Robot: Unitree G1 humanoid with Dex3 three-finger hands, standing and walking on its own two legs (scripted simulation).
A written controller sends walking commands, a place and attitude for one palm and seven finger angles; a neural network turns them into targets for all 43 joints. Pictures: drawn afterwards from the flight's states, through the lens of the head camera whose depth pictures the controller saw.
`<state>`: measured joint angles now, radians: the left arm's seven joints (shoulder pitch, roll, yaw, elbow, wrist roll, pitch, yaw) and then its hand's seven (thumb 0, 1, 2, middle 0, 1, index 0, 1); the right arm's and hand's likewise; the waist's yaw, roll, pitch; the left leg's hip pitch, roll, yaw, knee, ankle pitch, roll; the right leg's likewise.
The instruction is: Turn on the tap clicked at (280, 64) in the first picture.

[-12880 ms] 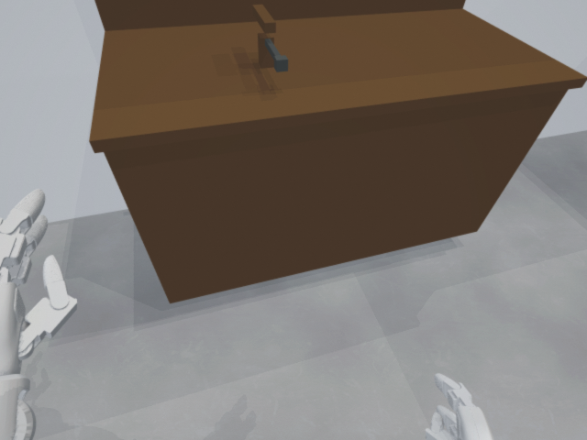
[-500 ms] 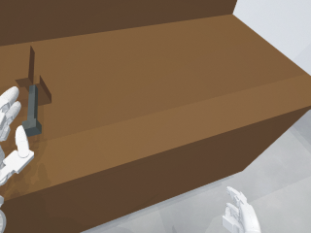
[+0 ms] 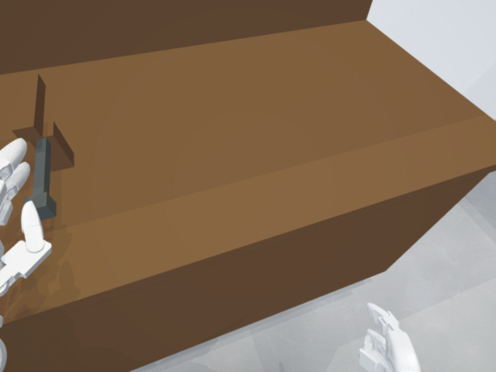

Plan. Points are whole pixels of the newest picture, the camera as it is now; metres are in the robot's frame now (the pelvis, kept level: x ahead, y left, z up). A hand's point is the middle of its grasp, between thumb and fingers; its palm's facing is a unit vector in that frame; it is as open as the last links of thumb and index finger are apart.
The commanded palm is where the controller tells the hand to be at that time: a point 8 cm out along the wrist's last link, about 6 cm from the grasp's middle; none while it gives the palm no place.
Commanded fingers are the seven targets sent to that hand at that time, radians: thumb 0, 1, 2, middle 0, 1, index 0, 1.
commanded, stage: shuffle to correct the standing spot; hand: left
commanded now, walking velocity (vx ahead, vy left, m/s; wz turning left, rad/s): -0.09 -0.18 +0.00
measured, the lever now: (40, 207) +0.30 +0.31 +0.11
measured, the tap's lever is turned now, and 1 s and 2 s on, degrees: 0 0 0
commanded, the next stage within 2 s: none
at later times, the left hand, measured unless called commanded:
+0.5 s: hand (34, 266) +0.20 +0.24 +0.17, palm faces +0.33 -0.84 -0.44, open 7.4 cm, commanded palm +0.14 +0.28 +0.18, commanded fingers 0.00 0.90 0.90 -0.20 -0.30 -0.20 -0.30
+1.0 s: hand (38, 257) +0.21 +0.24 +0.17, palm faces +0.33 -0.85 -0.41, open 7.4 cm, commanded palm +0.15 +0.28 +0.18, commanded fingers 0.00 0.90 0.90 -0.20 -0.30 -0.20 -0.30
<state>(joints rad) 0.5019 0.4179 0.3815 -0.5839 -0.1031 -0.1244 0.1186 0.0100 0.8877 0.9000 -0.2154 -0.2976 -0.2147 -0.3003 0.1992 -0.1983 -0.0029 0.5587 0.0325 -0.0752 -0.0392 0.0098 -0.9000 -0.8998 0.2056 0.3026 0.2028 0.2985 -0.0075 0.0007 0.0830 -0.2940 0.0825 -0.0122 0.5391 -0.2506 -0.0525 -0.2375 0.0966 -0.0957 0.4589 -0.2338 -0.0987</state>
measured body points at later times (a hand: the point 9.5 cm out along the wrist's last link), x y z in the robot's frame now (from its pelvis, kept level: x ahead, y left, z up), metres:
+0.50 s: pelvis -0.02 +0.00 +0.00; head +0.03 +0.01 +0.44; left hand +0.17 +0.28 +0.19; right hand +0.16 -0.23 -0.09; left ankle +0.02 +0.15 -0.73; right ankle +0.01 -0.05 -0.73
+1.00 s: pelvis -0.01 +0.00 +0.00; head +0.03 +0.01 +0.45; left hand +0.19 +0.29 +0.19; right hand +0.16 -0.22 -0.08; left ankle +0.02 +0.15 -0.73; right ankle +0.01 -0.05 -0.73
